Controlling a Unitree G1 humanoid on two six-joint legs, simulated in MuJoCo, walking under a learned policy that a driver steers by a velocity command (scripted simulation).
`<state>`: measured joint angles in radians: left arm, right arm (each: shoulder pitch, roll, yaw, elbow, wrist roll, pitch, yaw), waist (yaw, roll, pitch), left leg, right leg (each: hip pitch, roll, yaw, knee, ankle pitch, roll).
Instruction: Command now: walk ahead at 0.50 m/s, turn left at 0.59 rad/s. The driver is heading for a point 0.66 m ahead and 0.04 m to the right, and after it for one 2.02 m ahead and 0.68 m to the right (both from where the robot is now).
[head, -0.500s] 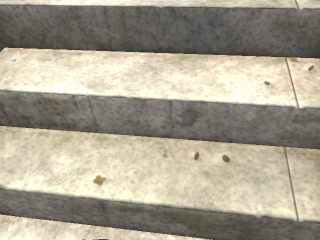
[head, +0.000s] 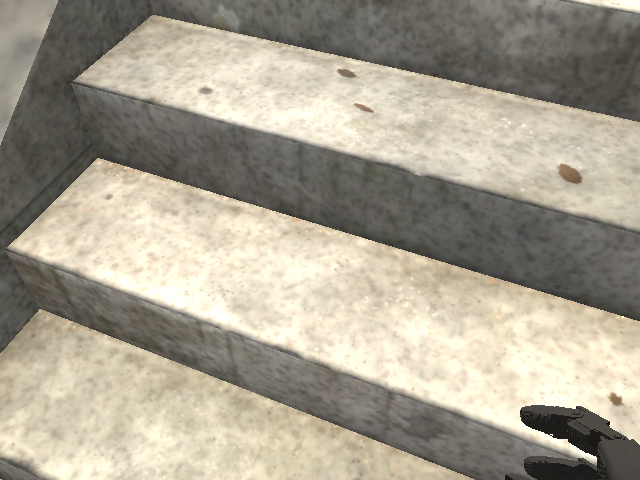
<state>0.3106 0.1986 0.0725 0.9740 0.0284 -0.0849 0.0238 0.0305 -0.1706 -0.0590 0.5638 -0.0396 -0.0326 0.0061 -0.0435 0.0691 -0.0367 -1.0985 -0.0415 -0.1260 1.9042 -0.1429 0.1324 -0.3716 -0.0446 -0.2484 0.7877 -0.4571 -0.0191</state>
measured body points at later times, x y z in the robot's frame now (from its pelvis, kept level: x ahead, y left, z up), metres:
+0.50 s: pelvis +0.33 +0.10 +0.16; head +0.37 +0.08 +0.61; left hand +0.45 +0.35 +0.07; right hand +0.48 -0.13 +0.02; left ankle +0.41 +0.15 -0.52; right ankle +0.26 -0.04 -0.30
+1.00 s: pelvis +0.53 +0.09 +0.31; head +0.54 +0.10 +0.76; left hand +0.71 +0.31 +0.20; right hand +0.65 -0.17 +0.22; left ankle +0.48 +0.21 -0.25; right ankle +0.61 +0.04 -0.33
